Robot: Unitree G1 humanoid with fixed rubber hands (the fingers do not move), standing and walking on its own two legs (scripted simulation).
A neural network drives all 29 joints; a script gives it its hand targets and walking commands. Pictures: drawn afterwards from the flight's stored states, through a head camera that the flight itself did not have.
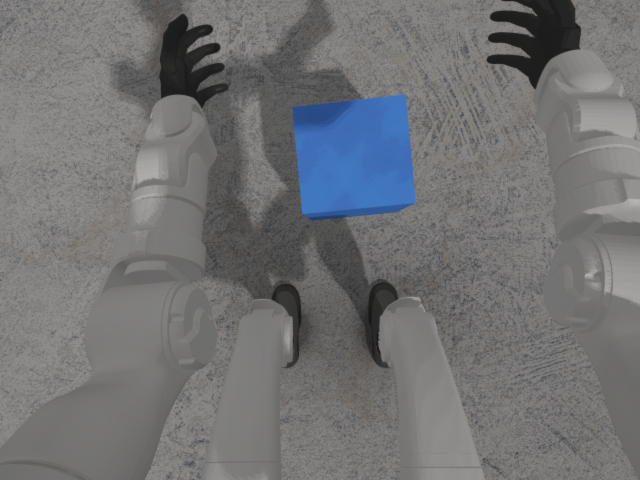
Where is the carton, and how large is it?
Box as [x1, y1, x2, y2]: [292, 94, 415, 219]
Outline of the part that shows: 405,94 292,107 302,213 310,219 321,219 393,212 415,202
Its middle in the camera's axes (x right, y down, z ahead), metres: +0.07 -0.16 +0.83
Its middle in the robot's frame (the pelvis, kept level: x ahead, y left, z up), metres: +0.51 -0.03 -0.51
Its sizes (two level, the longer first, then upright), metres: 0.210 0.200 0.250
